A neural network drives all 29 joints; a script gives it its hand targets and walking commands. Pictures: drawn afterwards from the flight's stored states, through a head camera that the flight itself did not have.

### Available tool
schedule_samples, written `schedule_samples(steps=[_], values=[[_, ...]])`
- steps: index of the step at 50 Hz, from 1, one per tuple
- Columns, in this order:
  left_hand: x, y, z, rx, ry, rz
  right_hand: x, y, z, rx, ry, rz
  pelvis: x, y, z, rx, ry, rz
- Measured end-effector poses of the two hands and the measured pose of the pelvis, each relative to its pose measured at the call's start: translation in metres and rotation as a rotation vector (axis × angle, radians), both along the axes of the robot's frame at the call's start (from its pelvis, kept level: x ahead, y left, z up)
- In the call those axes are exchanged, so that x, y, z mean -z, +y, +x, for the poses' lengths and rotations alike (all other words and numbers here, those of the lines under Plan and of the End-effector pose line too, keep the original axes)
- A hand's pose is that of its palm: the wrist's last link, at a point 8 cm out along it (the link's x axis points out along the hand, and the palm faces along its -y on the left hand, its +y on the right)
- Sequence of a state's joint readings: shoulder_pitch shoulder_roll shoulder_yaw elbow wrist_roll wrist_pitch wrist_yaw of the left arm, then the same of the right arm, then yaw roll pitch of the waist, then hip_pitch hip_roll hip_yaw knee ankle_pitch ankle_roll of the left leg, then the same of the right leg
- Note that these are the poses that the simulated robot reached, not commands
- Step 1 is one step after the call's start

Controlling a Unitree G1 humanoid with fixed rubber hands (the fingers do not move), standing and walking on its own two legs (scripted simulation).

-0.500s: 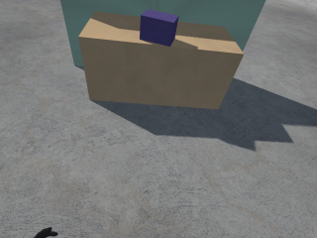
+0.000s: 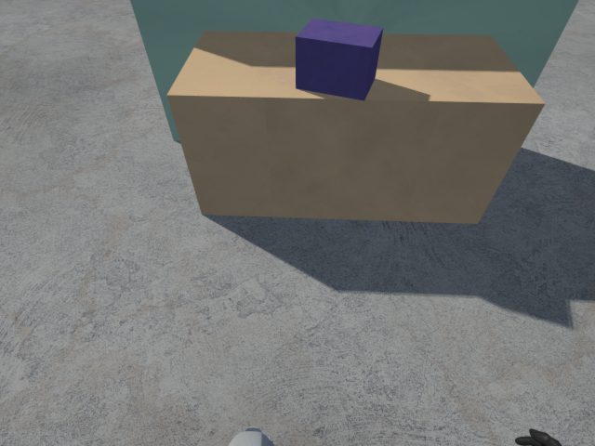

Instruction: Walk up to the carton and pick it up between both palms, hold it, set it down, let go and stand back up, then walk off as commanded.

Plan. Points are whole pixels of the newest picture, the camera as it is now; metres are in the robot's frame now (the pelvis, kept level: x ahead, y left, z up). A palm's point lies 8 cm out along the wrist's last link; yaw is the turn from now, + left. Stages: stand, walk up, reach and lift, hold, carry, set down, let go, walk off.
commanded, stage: walk up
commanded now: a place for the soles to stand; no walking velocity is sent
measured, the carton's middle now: (338, 59) +1.33 -0.11 -0.07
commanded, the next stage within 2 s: none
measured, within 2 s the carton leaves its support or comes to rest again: neither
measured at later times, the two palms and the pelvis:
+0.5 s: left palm (82, 338) +0.32 +0.38 -0.09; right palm (495, 355) +0.28 -0.26 -0.04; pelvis +0.22 +0.07 +0.01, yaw -2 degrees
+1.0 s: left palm (133, 238) +0.53 +0.36 -0.08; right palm (459, 257) +0.48 -0.28 -0.07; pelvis +0.42 +0.04 -0.01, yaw -5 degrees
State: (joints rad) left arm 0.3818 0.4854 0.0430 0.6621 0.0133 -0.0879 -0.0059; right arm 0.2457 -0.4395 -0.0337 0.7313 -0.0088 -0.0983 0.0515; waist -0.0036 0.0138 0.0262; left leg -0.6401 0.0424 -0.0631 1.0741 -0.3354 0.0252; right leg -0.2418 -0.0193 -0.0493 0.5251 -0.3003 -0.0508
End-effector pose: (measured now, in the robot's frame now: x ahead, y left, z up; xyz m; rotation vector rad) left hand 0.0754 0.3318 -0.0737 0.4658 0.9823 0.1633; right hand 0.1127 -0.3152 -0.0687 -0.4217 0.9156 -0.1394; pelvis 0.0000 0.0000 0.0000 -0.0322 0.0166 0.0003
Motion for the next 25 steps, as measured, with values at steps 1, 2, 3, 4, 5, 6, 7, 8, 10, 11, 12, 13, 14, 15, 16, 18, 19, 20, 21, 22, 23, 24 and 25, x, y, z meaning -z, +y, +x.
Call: schedule_samples(steps=[1,2,3,4,5,6,7,8,10,11,12,13,14,15,16,18,19,20,21,22,23,24,25], values=[[0.001,0.004,0.009,0.004,-0.003,-0.005,0.0,0.005,0.011,-0.006,-0.005,0.006,0.001,0.004,0.009,0.0,-0.001,-0.006],[0.003,0.008,0.02,0.009,-0.007,-0.013,0.001,0.011,0.02,-0.009,-0.005,0.009,0.002,0.009,0.019,0.001,0.0,-0.013],[0.007,0.012,0.031,0.013,-0.01,-0.024,0.0,0.015,0.03,-0.009,-0.004,0.007,0.004,0.014,0.029,0.002,0.001,-0.021],[0.011,0.017,0.043,0.017,-0.015,-0.036,0.0,0.02,0.04,-0.007,-0.004,0.002,0.006,0.02,0.04,0.004,0.004,-0.028],[0.016,0.022,0.056,0.02,-0.021,-0.049,0.0,0.025,0.05,-0.003,-0.005,-0.006,0.009,0.026,0.051,0.005,0.006,-0.034],[0.022,0.027,0.07,0.023,-0.03,-0.062,-0.001,0.031,0.061,0.002,-0.006,-0.016,0.012,0.033,0.063,0.007,0.009,-0.04],[0.028,0.033,0.085,0.025,-0.042,-0.074,-0.001,0.037,0.071,0.005,-0.007,-0.027,0.015,0.04,0.075,0.008,0.013,-0.035],[0.034,0.036,0.098,0.028,-0.051,-0.088,-0.004,0.042,0.078,0.01,-0.008,-0.035,0.016,0.045,0.084,0.01,0.003,-0.01],[0.039,0.037,0.123,0.048,-0.057,-0.119,-0.014,0.047,0.085,0.035,-0.023,-0.063,0.014,0.055,0.102,0.03,-0.027,0.007],[0.037,0.038,0.135,0.054,-0.067,-0.129,-0.019,0.048,0.085,0.052,-0.019,-0.076,0.011,0.059,0.111,0.039,-0.037,-0.01],[0.035,0.04,0.147,0.06,-0.074,-0.134,-0.024,0.05,0.084,0.069,-0.013,-0.086,0.007,0.061,0.119,0.048,-0.044,-0.025],[0.032,0.041,0.158,0.067,-0.081,-0.138,-0.03,0.051,0.083,0.083,-0.002,-0.097,0.003,0.064,0.127,0.054,-0.05,-0.035],[0.03,0.043,0.169,0.069,-0.087,-0.144,-0.034,0.052,0.084,0.093,0.01,-0.107,-0.001,0.066,0.135,0.056,-0.054,-0.04],[0.028,0.045,0.177,0.071,-0.087,-0.15,-0.037,0.053,0.087,0.099,0.025,-0.114,-0.004,0.068,0.143,0.054,-0.061,-0.042],[0.028,0.046,0.183,0.071,-0.08,-0.155,-0.039,0.055,0.09,0.102,0.038,-0.119,-0.006,0.07,0.15,0.051,-0.067,-0.042],[0.027,0.05,0.192,0.066,-0.053,-0.162,-0.04,0.058,0.103,0.1,0.054,-0.121,-0.008,0.073,0.164,0.043,-0.08,-0.04],[0.027,0.051,0.197,0.062,-0.041,-0.162,-0.04,0.059,0.11,0.098,0.058,-0.119,-0.009,0.074,0.172,0.04,-0.087,-0.038],[0.027,0.052,0.203,0.057,-0.033,-0.16,-0.039,0.06,0.119,0.095,0.058,-0.117,-0.009,0.075,0.18,0.037,-0.091,-0.035],[0.026,0.053,0.211,0.054,-0.029,-0.158,-0.038,0.06,0.128,0.093,0.056,-0.114,-0.009,0.075,0.188,0.035,-0.094,-0.031],[0.025,0.054,0.22,0.052,-0.027,-0.155,-0.036,0.06,0.138,0.092,0.053,-0.109,-0.009,0.074,0.197,0.035,-0.097,-0.027],[0.024,0.053,0.229,0.052,-0.027,-0.151,-0.034,0.06,0.147,0.093,0.05,-0.104,-0.008,0.074,0.206,0.035,-0.099,-0.021],[0.022,0.053,0.238,0.054,-0.026,-0.146,-0.032,0.059,0.156,0.094,0.049,-0.098,-0.008,0.072,0.215,0.036,-0.099,-0.015],[0.021,0.052,0.248,0.055,-0.024,-0.139,-0.029,0.058,0.165,0.095,0.052,-0.091,-0.007,0.071,0.225,0.038,-0.097,-0.009]])
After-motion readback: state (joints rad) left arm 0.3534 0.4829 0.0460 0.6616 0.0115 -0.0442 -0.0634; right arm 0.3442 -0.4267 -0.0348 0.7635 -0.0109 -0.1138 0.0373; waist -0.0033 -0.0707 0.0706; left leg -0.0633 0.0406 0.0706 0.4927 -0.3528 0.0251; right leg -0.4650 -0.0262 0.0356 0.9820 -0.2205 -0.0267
